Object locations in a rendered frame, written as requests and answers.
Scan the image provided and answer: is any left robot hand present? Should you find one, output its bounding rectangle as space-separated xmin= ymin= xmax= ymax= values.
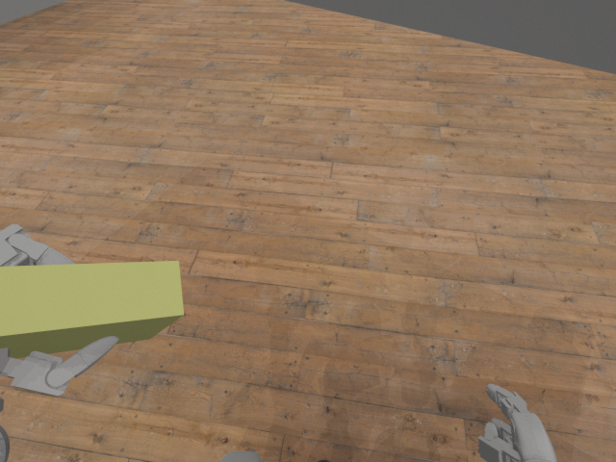
xmin=0 ymin=224 xmax=119 ymax=397

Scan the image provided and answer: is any right robot hand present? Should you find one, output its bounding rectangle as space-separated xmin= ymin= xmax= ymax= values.
xmin=478 ymin=384 xmax=557 ymax=462

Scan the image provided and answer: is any sponge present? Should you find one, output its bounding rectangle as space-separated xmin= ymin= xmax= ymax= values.
xmin=0 ymin=261 xmax=184 ymax=359

